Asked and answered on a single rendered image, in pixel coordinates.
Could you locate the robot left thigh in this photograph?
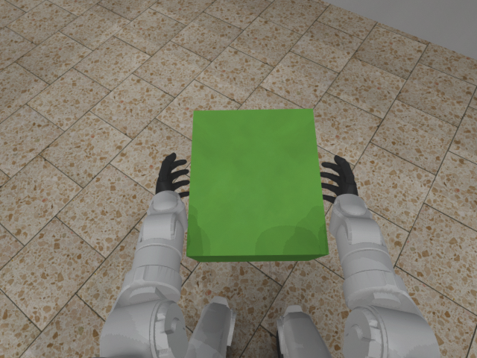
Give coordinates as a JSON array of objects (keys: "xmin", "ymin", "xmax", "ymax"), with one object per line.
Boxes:
[{"xmin": 184, "ymin": 302, "xmax": 236, "ymax": 358}]

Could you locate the robot left forearm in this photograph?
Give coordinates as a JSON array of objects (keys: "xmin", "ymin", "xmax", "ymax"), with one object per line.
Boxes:
[{"xmin": 100, "ymin": 190, "xmax": 189, "ymax": 356}]

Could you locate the robot right thigh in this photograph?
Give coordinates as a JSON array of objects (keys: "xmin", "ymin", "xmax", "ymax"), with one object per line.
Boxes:
[{"xmin": 277, "ymin": 312, "xmax": 332, "ymax": 358}]

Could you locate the robot thigh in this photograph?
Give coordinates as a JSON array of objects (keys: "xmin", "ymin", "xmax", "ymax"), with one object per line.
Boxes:
[
  {"xmin": 277, "ymin": 312, "xmax": 332, "ymax": 358},
  {"xmin": 184, "ymin": 302, "xmax": 236, "ymax": 358}
]

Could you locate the carton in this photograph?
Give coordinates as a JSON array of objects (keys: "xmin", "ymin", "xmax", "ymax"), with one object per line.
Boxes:
[{"xmin": 186, "ymin": 109, "xmax": 329, "ymax": 262}]

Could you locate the robot left upper arm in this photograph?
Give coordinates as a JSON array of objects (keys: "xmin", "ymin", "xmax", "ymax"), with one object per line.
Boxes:
[{"xmin": 91, "ymin": 298, "xmax": 189, "ymax": 358}]

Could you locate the robot right upper arm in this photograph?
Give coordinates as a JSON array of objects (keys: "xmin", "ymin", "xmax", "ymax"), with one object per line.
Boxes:
[{"xmin": 343, "ymin": 304, "xmax": 440, "ymax": 358}]

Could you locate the robot right forearm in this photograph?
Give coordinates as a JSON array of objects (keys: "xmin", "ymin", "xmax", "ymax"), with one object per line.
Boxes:
[{"xmin": 329, "ymin": 194, "xmax": 440, "ymax": 353}]

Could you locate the left robot hand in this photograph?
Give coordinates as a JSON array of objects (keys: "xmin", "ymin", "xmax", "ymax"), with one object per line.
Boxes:
[{"xmin": 155, "ymin": 153, "xmax": 190, "ymax": 198}]

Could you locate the right robot hand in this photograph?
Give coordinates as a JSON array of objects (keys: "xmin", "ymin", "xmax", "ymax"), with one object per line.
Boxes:
[{"xmin": 320, "ymin": 155, "xmax": 358, "ymax": 204}]

